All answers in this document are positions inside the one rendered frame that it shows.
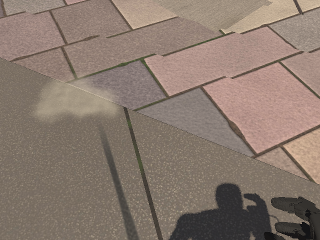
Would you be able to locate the right robot hand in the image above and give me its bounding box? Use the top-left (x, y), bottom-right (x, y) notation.
top-left (264, 196), bottom-right (320, 240)

